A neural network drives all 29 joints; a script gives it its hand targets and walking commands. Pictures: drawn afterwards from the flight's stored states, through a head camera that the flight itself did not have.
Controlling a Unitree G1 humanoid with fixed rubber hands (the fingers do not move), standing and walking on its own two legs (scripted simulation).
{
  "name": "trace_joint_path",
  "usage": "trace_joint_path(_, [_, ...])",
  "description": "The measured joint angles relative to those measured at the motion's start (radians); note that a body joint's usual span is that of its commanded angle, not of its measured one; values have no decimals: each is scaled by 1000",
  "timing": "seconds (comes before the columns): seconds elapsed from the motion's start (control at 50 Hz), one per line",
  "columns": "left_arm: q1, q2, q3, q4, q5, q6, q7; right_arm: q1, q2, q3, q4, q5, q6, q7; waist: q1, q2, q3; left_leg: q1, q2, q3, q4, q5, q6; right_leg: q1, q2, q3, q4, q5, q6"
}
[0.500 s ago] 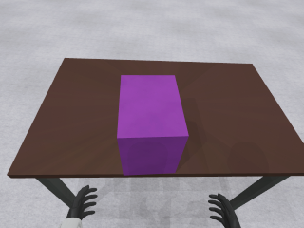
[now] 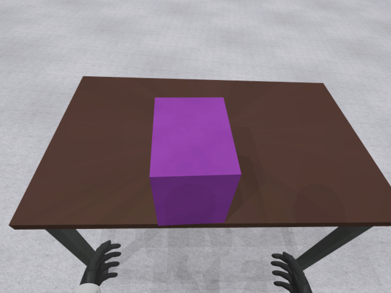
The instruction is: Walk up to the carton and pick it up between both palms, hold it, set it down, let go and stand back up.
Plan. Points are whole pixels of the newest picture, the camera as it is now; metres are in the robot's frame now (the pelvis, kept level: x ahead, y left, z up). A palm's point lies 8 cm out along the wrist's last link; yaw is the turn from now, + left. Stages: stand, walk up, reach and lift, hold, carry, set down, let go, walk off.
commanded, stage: stand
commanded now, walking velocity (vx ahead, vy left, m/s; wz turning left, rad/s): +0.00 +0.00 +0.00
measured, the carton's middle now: (190, 161) +0.41 +0.02 +0.01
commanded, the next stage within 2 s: none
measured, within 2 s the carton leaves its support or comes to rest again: neither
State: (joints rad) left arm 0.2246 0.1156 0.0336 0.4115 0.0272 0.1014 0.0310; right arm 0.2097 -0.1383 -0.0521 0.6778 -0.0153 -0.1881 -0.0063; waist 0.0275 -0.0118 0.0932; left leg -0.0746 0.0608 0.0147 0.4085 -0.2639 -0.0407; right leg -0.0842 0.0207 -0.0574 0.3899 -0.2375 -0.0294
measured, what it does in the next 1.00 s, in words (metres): stands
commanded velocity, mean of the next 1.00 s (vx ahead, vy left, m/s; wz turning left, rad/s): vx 0.00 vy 0.00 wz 0.00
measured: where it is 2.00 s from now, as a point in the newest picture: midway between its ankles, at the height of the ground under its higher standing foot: outside the picture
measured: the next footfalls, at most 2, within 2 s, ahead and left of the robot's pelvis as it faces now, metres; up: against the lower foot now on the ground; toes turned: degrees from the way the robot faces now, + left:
none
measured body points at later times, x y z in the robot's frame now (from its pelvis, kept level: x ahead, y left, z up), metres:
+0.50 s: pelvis +0.01 -0.01 +0.00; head +0.02 +0.00 +0.45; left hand +0.16 +0.24 -0.09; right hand +0.16 -0.26 -0.10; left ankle -0.02 +0.14 -0.74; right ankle -0.01 -0.10 -0.74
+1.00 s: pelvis +0.01 -0.01 +0.00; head +0.01 +0.00 +0.45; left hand +0.14 +0.24 -0.10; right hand +0.16 -0.26 -0.10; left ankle -0.02 +0.14 -0.74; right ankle -0.01 -0.10 -0.74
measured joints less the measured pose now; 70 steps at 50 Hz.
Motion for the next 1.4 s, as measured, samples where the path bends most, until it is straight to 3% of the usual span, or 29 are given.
trace_joint_path(0.12, [11,61,0,56,0,-82,0,0,-40,0,0,0,137,-2,0,0,-17,-11,0,0,8,-5,0,-19,-1,0,24,-14,0])
trace_joint_path(0.34, [38,102,0,127,0,-123,0,0,-84,0,-1,0,180,9,0,0,-22,-25,0,0,11,-13,0,-37,-1,0,38,-28,0])
trace_joint_path(1.4, [30,104,0,232,0,-142,-4,0,-94,0,-1,0,185,7,0,1,-63,-22,0,0,12,-17,0,-37,-1,0,44,-34,0])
